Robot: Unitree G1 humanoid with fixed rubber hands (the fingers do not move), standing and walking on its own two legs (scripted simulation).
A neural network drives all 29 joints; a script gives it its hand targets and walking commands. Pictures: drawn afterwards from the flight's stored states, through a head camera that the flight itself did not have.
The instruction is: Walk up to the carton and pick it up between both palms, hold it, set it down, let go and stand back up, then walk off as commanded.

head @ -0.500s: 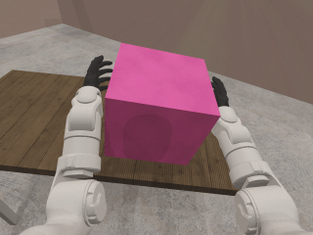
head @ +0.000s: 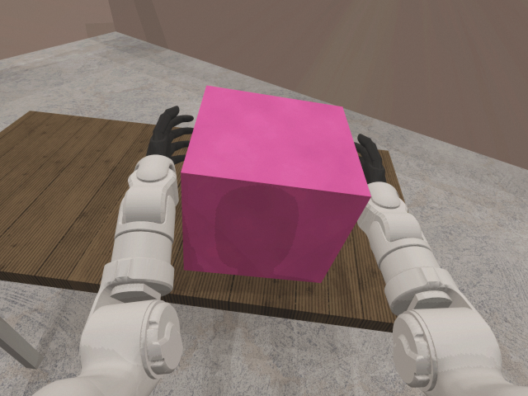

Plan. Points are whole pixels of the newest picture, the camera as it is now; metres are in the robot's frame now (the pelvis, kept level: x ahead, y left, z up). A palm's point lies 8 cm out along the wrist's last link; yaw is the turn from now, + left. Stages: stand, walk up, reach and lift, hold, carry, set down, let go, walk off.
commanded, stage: set down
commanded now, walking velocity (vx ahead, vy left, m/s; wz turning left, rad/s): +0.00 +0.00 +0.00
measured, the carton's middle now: (265, 186) +0.42 +0.03 +0.13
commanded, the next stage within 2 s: none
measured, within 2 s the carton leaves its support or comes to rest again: rests again in 1.82 s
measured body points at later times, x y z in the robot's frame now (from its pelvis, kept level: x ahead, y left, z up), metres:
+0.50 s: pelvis +0.00 +0.00 +0.00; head +0.00 +0.01 +0.45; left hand +0.43 +0.18 +0.15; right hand +0.43 -0.14 +0.13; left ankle +0.02 +0.13 -0.75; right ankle -0.02 -0.12 -0.75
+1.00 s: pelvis +0.00 +0.00 +0.00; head +0.03 +0.01 +0.45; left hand +0.43 +0.18 +0.12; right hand +0.44 -0.14 +0.09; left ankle +0.02 +0.13 -0.75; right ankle -0.02 -0.12 -0.75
